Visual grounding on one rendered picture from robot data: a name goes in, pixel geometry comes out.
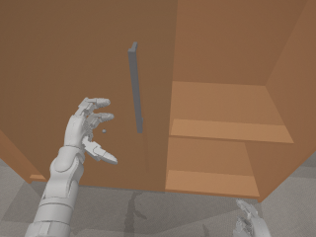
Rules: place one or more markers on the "right robot hand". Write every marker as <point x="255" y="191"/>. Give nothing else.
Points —
<point x="257" y="226"/>

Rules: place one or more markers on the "left robot hand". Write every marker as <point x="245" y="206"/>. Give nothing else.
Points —
<point x="80" y="125"/>

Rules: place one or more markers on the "robot left forearm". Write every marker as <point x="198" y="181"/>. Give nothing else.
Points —
<point x="60" y="194"/>

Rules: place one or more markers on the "handle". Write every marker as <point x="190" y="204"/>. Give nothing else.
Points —
<point x="132" y="60"/>

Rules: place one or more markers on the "wardrobe door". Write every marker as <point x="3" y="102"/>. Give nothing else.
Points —
<point x="56" y="53"/>
<point x="8" y="144"/>

